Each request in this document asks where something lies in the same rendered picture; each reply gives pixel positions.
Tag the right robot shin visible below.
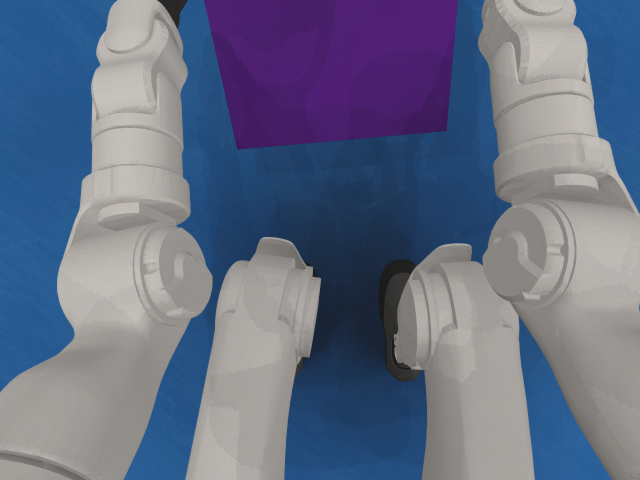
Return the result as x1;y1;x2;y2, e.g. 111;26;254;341
394;243;519;371

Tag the left robot hand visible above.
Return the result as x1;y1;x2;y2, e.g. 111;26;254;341
157;0;188;29

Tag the robot right forearm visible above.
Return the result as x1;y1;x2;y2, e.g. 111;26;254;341
478;0;640;218

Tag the carton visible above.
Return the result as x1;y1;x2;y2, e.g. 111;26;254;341
204;0;458;150

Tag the right robot thigh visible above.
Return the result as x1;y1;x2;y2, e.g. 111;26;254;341
401;261;535;480

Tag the robot left forearm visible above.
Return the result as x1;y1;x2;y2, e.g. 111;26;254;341
57;0;191;308

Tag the robot left upper arm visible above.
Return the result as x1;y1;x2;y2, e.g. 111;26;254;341
0;222;213;480

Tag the robot right upper arm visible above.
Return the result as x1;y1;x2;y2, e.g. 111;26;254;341
482;198;640;480

